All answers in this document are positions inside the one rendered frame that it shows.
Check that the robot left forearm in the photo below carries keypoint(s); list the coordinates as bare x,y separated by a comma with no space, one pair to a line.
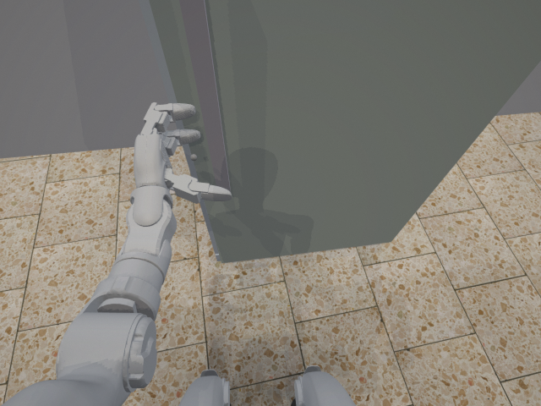
134,282

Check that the left robot thigh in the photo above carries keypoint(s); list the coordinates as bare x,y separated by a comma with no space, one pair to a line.
207,391

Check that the right robot shin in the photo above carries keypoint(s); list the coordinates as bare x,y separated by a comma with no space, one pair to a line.
312,368

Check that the robot left upper arm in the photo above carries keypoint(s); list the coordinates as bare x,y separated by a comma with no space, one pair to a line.
105,357

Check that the fridge door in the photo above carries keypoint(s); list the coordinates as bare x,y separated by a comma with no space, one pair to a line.
341,117

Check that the handle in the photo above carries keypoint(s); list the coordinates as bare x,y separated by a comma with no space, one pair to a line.
198,37

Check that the robot left hand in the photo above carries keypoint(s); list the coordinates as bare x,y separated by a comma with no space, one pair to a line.
154,146

